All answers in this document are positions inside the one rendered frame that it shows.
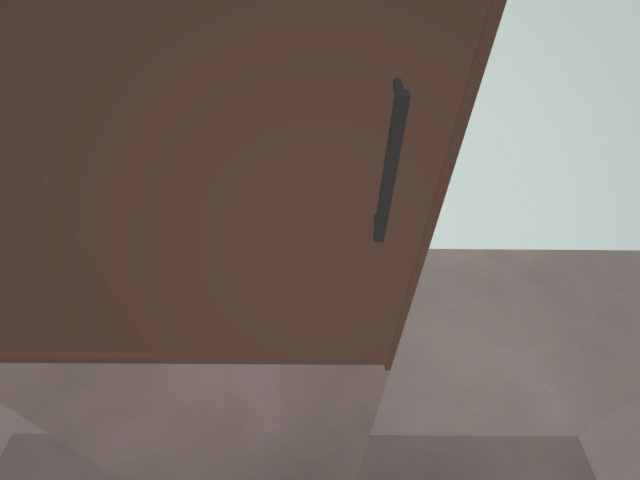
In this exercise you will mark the wardrobe door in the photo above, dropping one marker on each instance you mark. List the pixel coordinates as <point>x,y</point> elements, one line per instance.
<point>53,297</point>
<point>221,160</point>

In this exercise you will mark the handle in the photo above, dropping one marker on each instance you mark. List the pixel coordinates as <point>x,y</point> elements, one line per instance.
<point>395,137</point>

